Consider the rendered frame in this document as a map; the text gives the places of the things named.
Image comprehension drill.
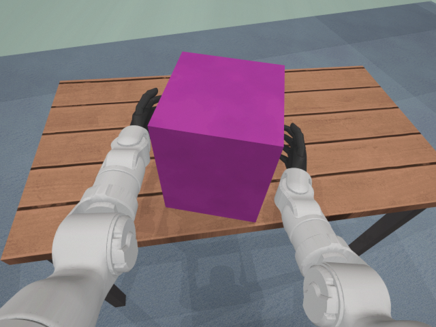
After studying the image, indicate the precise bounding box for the table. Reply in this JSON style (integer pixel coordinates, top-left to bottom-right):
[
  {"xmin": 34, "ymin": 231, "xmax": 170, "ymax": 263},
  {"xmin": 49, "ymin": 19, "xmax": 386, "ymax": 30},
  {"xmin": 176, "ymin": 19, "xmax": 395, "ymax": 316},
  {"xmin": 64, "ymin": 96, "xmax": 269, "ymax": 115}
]
[{"xmin": 1, "ymin": 65, "xmax": 436, "ymax": 307}]

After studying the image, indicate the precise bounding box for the robot right forearm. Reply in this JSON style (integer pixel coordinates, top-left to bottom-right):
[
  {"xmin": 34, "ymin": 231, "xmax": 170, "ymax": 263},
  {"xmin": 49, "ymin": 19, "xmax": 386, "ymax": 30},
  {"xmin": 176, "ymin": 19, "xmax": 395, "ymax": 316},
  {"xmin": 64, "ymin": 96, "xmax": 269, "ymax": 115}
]
[{"xmin": 274, "ymin": 168, "xmax": 391, "ymax": 312}]

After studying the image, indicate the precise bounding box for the robot left upper arm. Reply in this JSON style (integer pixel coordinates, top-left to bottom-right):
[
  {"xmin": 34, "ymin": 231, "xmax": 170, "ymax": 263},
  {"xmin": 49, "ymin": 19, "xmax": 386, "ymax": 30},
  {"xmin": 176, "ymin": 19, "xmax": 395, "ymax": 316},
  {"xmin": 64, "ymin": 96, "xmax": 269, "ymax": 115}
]
[{"xmin": 0, "ymin": 213, "xmax": 138, "ymax": 327}]

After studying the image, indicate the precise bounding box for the robot left hand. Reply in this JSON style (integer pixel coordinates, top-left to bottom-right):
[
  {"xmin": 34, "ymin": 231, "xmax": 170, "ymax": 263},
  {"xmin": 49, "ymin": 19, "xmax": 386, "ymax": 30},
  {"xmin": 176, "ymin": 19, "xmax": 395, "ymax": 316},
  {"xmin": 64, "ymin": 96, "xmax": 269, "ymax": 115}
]
[{"xmin": 130, "ymin": 88, "xmax": 161, "ymax": 132}]

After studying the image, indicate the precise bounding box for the robot right upper arm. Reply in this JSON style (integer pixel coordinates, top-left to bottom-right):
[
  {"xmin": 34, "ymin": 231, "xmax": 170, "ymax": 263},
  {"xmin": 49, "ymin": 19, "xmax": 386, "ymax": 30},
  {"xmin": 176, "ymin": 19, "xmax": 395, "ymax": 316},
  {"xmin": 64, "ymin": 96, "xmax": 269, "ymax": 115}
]
[{"xmin": 303, "ymin": 262, "xmax": 432, "ymax": 327}]

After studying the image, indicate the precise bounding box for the carton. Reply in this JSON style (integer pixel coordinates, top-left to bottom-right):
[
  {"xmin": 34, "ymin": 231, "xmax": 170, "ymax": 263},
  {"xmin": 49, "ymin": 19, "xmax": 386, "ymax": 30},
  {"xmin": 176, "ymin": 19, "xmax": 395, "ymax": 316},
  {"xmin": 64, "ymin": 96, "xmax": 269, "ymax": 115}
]
[{"xmin": 148, "ymin": 52, "xmax": 285, "ymax": 222}]

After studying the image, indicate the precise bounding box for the robot left forearm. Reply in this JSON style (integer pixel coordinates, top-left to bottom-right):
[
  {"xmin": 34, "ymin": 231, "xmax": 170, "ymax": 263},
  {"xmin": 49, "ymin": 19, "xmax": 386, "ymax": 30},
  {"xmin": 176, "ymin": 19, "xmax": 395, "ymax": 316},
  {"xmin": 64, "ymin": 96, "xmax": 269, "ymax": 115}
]
[{"xmin": 52, "ymin": 125, "xmax": 151, "ymax": 267}]

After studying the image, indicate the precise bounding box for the robot right hand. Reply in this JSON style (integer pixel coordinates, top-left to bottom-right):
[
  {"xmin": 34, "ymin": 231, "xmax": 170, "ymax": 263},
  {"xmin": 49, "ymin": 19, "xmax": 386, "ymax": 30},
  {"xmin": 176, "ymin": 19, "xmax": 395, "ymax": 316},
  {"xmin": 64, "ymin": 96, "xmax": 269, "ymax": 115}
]
[{"xmin": 280, "ymin": 123, "xmax": 307, "ymax": 171}]

